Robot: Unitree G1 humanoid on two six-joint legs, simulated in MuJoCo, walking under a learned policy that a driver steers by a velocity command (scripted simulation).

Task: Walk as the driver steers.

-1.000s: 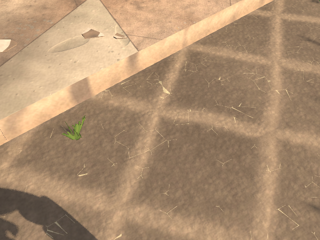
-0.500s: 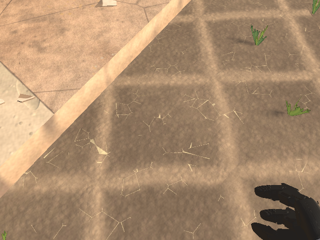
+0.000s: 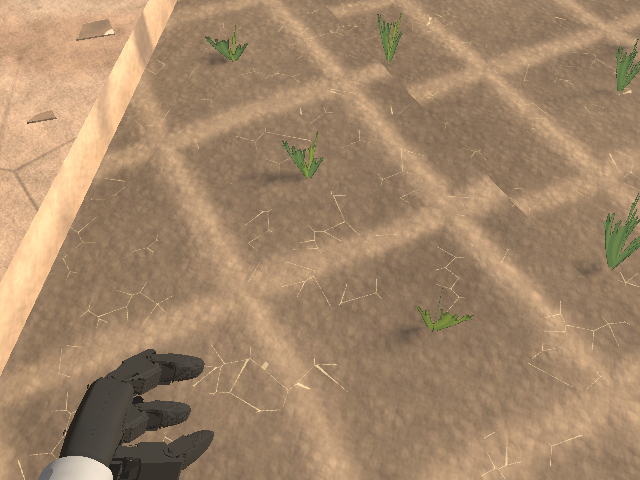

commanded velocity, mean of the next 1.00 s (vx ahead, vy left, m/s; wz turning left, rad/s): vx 1.00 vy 0.00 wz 0.78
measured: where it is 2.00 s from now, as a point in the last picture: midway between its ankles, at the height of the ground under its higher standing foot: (9, 91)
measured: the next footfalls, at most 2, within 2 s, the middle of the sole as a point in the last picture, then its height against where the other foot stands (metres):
left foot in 0.44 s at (244, 426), level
right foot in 0.84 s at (215, 258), level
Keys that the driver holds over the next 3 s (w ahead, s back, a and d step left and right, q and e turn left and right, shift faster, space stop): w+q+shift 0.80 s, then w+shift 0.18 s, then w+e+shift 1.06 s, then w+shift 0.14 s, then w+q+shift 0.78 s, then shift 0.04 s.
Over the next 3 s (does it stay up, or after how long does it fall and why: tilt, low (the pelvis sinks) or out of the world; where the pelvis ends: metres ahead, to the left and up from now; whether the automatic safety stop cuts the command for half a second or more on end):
stays up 2.51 0.80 0.17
